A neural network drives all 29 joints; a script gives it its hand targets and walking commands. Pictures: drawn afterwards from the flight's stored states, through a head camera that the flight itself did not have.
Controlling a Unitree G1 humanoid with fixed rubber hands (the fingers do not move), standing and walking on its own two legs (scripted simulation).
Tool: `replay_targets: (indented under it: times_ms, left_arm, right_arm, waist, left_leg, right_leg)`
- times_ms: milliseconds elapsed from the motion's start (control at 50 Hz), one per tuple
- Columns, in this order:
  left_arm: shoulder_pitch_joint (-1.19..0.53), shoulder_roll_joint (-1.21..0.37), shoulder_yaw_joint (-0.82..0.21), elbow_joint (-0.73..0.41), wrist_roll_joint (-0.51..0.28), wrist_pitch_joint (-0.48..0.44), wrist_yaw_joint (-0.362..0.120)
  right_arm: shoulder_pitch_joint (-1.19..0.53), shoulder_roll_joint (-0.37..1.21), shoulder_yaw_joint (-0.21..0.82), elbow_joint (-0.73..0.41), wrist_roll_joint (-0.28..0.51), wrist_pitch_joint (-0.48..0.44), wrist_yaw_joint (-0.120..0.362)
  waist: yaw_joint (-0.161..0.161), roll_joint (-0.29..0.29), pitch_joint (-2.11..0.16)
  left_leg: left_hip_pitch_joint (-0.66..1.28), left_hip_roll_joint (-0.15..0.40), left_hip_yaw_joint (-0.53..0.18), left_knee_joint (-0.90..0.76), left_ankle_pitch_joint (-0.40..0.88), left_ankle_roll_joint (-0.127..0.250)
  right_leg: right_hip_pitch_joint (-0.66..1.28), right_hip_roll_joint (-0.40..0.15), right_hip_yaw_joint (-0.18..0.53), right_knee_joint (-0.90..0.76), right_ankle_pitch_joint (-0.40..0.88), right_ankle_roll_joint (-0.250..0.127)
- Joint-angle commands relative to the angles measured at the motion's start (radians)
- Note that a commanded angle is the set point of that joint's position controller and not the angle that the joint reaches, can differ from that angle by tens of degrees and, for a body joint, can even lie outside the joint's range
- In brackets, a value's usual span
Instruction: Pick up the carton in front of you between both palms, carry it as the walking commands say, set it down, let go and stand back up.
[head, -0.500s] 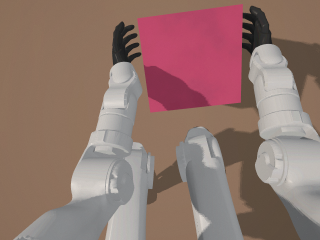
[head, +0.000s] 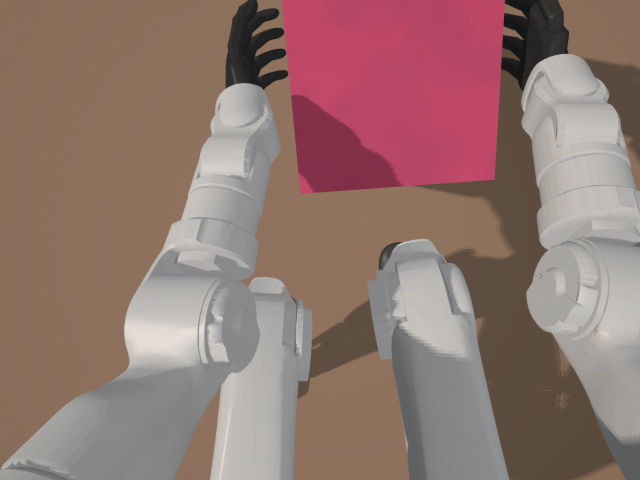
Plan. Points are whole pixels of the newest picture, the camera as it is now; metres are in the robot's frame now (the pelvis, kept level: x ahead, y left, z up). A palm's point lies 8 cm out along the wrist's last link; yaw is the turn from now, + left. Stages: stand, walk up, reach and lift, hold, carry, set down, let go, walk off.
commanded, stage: set down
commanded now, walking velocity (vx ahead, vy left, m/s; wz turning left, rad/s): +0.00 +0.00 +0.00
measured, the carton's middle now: (379, 95) +0.50 -0.16 -0.26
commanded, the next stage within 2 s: none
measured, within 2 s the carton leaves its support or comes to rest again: rests again in 0.34 s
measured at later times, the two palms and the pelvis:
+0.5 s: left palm (246, 78) +0.54 -0.01 -0.17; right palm (525, 52) +0.49 -0.31 -0.18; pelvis +0.02 +0.00 -0.01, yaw +0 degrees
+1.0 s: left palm (226, 119) +0.51 +0.04 -0.21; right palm (562, 106) +0.43 -0.36 -0.22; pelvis +0.00 -0.01 -0.01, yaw -1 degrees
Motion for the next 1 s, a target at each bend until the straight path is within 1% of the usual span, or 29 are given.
replay_targets:
  times_ms: [0, 180, 360, 380, 460, 540, 560, 620, 660, 700, 720, 740, 760, 780, 800, 840, 880, 920, 980]
  left_arm:
    - [-0.443, -0.693, -0.296, 0.039, -0.015, 0.002, -0.207]
    - [-0.362, -0.652, -0.265, 0.113, 0.019, -0.004, -0.204]
    - [-0.251, -0.617, -0.247, 0.171, 0.040, -0.020, -0.212]
    - [-0.231, -0.602, -0.244, 0.166, 0.046, -0.027, -0.204]
    - [-0.212, -0.593, -0.252, 0.184, 0.039, -0.038, -0.211]
    - [-0.216, -0.585, -0.286, 0.172, 0.012, -0.059, -0.212]
    - [-0.206, -0.564, -0.290, 0.170, 0.016, -0.064, -0.204]
    - [-0.192, -0.519, -0.296, 0.173, 0.014, -0.068, -0.194]
    - [-0.171, -0.433, -0.291, 0.177, 0.006, -0.077, -0.175]
    - [-0.126, -0.272, -0.286, 0.169, -0.022, -0.085, -0.145]
    - [-0.094, -0.158, -0.281, 0.154, -0.043, -0.092, -0.123]
    - [-0.059, -0.013, -0.272, 0.124, -0.068, -0.102, -0.090]
    - [-0.054, 0.116, -0.270, 0.072, -0.099, -0.116, -0.051]
    - [-0.099, 0.152, -0.289, 0.032, -0.141, -0.123, -0.034]
    - [-0.124, 0.161, -0.310, 0.011, -0.175, -0.129, -0.025]
    - [-0.180, 0.177, -0.356, -0.060, -0.230, -0.136, -0.017]
    - [-0.216, 0.164, -0.391, -0.132, -0.275, -0.130, -0.015]
    - [-0.220, 0.151, -0.415, -0.132, -0.315, -0.110, -0.024]
    - [-0.215, 0.173, -0.398, -0.149, -0.317, -0.074, -0.028]
  right_arm:
    - [-0.318, 0.620, 0.196, 0.046, 0.031, -0.009, 0.206]
    - [-0.253, 0.545, 0.155, 0.117, 0.021, -0.023, 0.208]
    - [-0.171, 0.496, 0.158, 0.160, 0.031, -0.043, 0.196]
    - [-0.152, 0.482, 0.146, 0.160, 0.028, -0.051, 0.186]
    - [-0.136, 0.476, 0.165, 0.182, 0.042, -0.063, 0.180]
    - [-0.133, 0.471, 0.183, 0.187, 0.067, -0.083, 0.168]
    - [-0.120, 0.459, 0.174, 0.190, 0.068, -0.091, 0.158]
    - [-0.113, 0.402, 0.173, 0.208, 0.077, -0.102, 0.148]
    - [-0.093, 0.313, 0.154, 0.229, 0.087, -0.119, 0.128]
    - [-0.046, 0.158, 0.122, 0.242, 0.110, -0.146, 0.095]
    - [-0.019, 0.037, 0.099, 0.238, 0.127, -0.167, 0.069]
    - [0.014, -0.128, 0.067, 0.223, 0.142, -0.196, 0.031]
    - [0.030, -0.296, 0.019, 0.185, 0.150, -0.232, -0.015]
    - [-0.012, -0.337, 0.020, 0.150, 0.182, -0.255, -0.041]
    - [-0.060, -0.357, 0.032, 0.106, 0.215, -0.272, -0.053]
    - [-0.151, -0.387, 0.064, 0.025, 0.288, -0.294, -0.052]
    - [-0.212, -0.408, 0.102, -0.034, 0.343, -0.297, -0.035]
    - [-0.228, -0.414, 0.147, -0.042, 0.381, -0.281, -0.013]
    - [-0.182, -0.421, 0.169, -0.019, 0.394, -0.243, 0.010]
  waist:
    - [-0.114, 0.027, -0.848]
    - [-0.105, 0.053, -0.781]
    - [-0.086, 0.050, -0.725]
    - [-0.082, 0.050, -0.711]
    - [-0.084, 0.051, -0.705]
    - [-0.091, 0.055, -0.701]
    - [-0.089, 0.051, -0.684]
    - [-0.092, 0.048, -0.666]
    - [-0.095, 0.042, -0.665]
    - [-0.099, 0.035, -0.680]
    - [-0.103, 0.031, -0.690]
    - [-0.107, 0.023, -0.699]
    - [-0.114, 0.010, -0.719]
    - [-0.108, -0.001, -0.755]
    - [-0.106, -0.012, -0.789]
    - [-0.102, -0.029, -0.861]
    - [-0.099, -0.040, -0.916]
    - [-0.109, -0.064, -0.939]
    - [-0.106, -0.082, -0.937]
  left_leg:
    - [0.236, 0.027, 0.140, -0.211, 0.064, 0.053]
    - [0.235, 0.040, 0.129, -0.201, 0.095, 0.061]
    - [0.193, 0.052, 0.123, -0.180, 0.141, 0.066]
    - [0.186, 0.052, 0.124, -0.181, 0.142, 0.063]
    - [0.169, 0.056, 0.119, -0.163, 0.163, 0.067]
    - [0.147, 0.064, 0.109, -0.143, 0.202, 0.069]
    - [0.140, 0.064, 0.110, -0.142, 0.198, 0.066]
    - [0.163, 0.065, 0.108, -0.135, 0.168, 0.065]
    - [0.195, 0.069, 0.112, -0.132, 0.146, 0.059]
    - [0.240, 0.078, 0.120, -0.130, 0.134, 0.047]
    - [0.264, 0.085, 0.123, -0.131, 0.133, 0.040]
    - [0.287, 0.094, 0.123, -0.132, 0.137, 0.033]
    - [0.305, 0.104, 0.119, -0.135, 0.151, 0.025]
    - [0.324, 0.115, 0.108, -0.132, 0.188, 0.026]
    - [0.339, 0.127, 0.098, -0.124, 0.220, 0.026]
    - [0.362, 0.146, 0.093, -0.108, 0.259, 0.026]
    - [0.394, 0.151, 0.103, -0.106, 0.256, 0.024]
    - [0.401, 0.153, 0.113, -0.105, 0.221, 0.017]
    - [0.390, 0.154, 0.139, -0.118, 0.117, 0.016]
  right_leg:
    - [0.608, 0.025, -0.157, -0.141, 0.123, -0.092]
    - [0.557, 0.016, -0.142, -0.126, 0.144, -0.101]
    - [0.527, 0.012, -0.126, -0.108, 0.195, -0.103]
    - [0.523, 0.012, -0.123, -0.108, 0.198, -0.101]
    - [0.523, 0.012, -0.116, -0.095, 0.220, -0.105]
    - [0.525, 0.010, -0.104, -0.076, 0.268, -0.108]
    - [0.524, 0.010, -0.102, -0.075, 0.269, -0.105]
    - [0.521, 0.004, -0.105, -0.076, 0.229, -0.102]
    - [0.527, -0.001, -0.110, -0.077, 0.203, -0.097]
    - [0.550, -0.012, -0.118, -0.080, 0.189, -0.088]
    - [0.562, -0.021, -0.122, -0.079, 0.189, -0.082]
    - [0.572, -0.032, -0.124, -0.075, 0.198, -0.079]
    - [0.593, -0.042, -0.123, -0.072, 0.220, -0.079]
    - [0.624, -0.050, -0.117, -0.064, 0.258, -0.077]
    - [0.650, -0.055, -0.116, -0.056, 0.292, -0.076]
    - [0.701, -0.063, -0.111, -0.042, 0.344, -0.076]
    - [0.746, -0.067, -0.110, -0.039, 0.351, -0.077]
    - [0.792, -0.068, -0.113, -0.047, 0.347, -0.084]
    - [0.838, -0.071, -0.112, -0.071, 0.278, -0.083]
